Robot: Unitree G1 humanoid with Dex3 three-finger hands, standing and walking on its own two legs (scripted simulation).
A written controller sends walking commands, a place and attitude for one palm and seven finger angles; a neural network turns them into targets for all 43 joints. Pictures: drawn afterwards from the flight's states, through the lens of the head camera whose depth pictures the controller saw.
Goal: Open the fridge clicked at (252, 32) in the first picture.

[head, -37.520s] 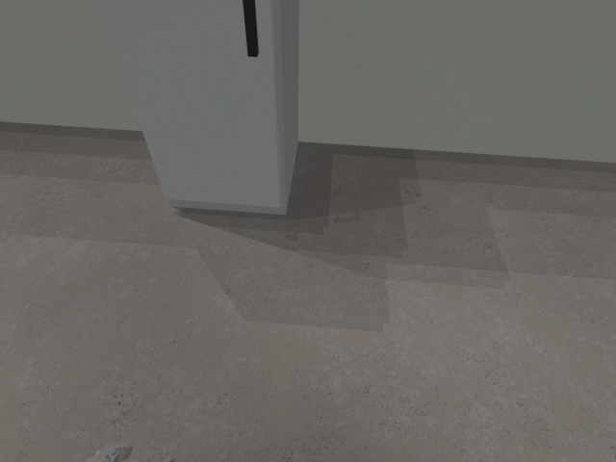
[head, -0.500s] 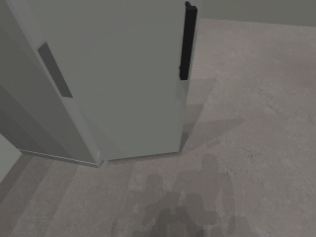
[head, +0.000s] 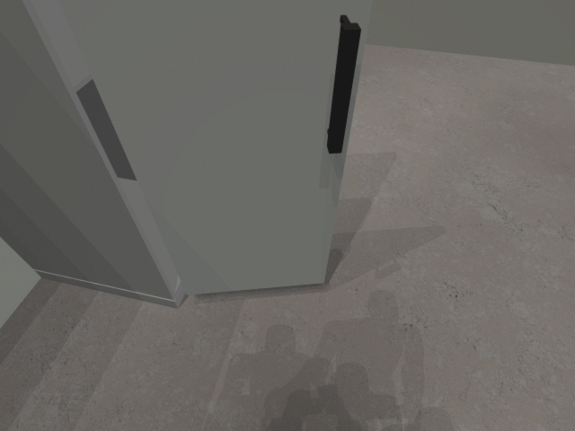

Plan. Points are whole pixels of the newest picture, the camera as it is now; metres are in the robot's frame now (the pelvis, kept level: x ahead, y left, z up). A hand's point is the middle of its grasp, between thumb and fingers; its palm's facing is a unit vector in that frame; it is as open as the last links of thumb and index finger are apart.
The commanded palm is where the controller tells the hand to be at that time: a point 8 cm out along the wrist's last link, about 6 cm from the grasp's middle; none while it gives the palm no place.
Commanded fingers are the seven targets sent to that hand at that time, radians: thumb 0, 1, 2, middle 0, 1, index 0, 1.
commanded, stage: let the arm hang, fingers relaxed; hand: right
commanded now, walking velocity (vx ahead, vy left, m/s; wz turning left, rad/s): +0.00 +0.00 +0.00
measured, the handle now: (338, 90) +0.70 -0.05 +0.13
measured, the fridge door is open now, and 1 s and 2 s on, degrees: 71 71 71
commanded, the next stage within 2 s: look to check the result in 0.04 s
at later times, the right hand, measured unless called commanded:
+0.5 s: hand out of the picture +0.02 -0.17 -0.18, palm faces +0.01 +0.98 -0.18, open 7.4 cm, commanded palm none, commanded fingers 0.00 -0.90 -0.90 0.20 0.30 0.20 0.30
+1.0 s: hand out of the picture +0.04 -0.17 -0.18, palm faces +0.01 +0.98 -0.20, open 7.4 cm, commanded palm none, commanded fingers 0.00 -0.90 -0.90 0.20 0.30 0.20 0.30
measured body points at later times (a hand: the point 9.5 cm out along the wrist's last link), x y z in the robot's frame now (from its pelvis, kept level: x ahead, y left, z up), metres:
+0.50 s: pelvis +0.01 +0.00 +0.00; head +0.03 +0.00 +0.45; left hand +0.02 +0.23 -0.16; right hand +0.02 -0.22 -0.16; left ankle +0.00 +0.11 -0.74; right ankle +0.03 -0.08 -0.74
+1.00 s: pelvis +0.02 +0.01 +0.00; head +0.03 +0.01 +0.45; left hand +0.03 +0.23 -0.16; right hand +0.04 -0.22 -0.16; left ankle +0.00 +0.11 -0.74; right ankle +0.03 -0.08 -0.74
